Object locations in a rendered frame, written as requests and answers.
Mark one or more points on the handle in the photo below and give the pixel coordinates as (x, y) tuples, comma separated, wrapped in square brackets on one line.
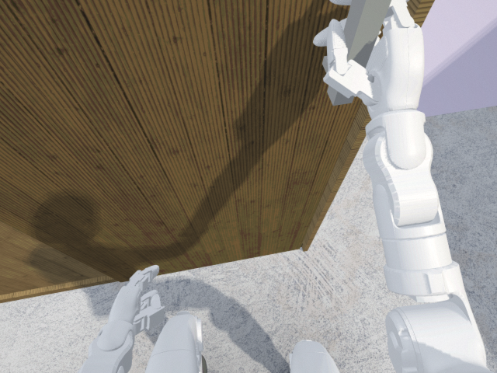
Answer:
[(363, 24)]

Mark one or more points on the left robot forearm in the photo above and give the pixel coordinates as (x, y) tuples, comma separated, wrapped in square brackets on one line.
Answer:
[(111, 351)]

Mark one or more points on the robot left hand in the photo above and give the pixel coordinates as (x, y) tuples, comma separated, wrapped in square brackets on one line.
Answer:
[(142, 312)]

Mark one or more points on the robot thigh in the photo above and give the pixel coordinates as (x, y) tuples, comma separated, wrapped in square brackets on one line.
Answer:
[(311, 357), (180, 340)]

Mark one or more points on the robot right hand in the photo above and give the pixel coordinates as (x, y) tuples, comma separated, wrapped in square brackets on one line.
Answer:
[(396, 62)]

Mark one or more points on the right robot forearm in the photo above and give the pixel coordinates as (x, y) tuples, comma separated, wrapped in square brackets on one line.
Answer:
[(398, 157)]

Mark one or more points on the robot right thigh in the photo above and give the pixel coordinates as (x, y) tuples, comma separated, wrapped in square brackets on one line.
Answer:
[(311, 357)]

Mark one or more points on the robot right upper arm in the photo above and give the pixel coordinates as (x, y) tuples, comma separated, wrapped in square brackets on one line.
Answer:
[(433, 338)]

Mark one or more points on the robot left thigh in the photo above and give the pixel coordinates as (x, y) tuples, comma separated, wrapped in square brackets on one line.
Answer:
[(180, 340)]

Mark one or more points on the wardrobe door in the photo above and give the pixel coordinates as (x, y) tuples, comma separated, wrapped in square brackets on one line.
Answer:
[(177, 133), (27, 263)]

